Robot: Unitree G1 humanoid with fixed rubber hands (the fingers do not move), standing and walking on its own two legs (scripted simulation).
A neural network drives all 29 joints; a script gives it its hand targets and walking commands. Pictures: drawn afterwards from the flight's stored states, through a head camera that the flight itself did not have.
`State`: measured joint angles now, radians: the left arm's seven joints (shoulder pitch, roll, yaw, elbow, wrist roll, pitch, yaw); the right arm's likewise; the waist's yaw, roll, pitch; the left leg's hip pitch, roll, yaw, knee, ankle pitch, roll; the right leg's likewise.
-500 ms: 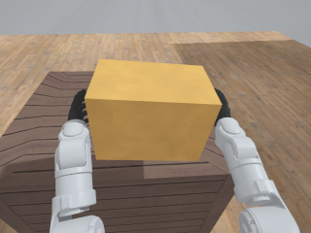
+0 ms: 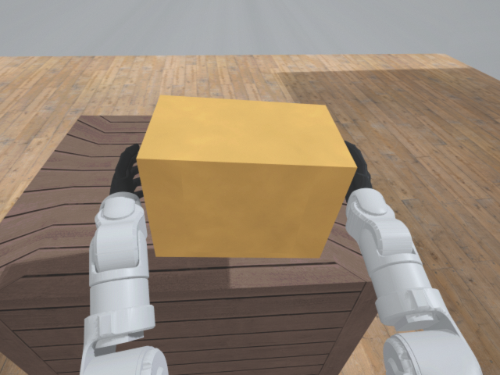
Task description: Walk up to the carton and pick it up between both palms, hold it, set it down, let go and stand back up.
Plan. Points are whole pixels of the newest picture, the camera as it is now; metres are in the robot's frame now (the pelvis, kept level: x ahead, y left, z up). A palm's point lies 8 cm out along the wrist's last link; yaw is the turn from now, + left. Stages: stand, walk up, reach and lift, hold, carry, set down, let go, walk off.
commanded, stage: hold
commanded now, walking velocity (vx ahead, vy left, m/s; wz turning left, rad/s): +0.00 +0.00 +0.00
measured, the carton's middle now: (242, 179) +0.39 +0.00 +0.16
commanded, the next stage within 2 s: none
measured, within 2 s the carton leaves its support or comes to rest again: neither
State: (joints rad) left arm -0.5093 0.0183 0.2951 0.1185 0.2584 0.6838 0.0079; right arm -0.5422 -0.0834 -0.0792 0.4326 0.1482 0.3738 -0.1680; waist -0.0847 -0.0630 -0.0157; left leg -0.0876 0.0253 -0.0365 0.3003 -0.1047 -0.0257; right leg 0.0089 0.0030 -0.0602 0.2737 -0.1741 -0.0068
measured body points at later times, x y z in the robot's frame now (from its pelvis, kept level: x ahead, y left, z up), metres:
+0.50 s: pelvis +0.00 +0.00 +0.00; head -0.04 +0.03 +0.45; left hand +0.37 +0.18 +0.16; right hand +0.36 -0.19 +0.16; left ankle +0.05 +0.13 -0.75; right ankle -0.01 -0.11 -0.75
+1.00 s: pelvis +0.00 +0.00 +0.00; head -0.05 +0.03 +0.45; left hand +0.37 +0.18 +0.17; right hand +0.36 -0.18 +0.16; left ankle +0.05 +0.13 -0.75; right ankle -0.01 -0.11 -0.75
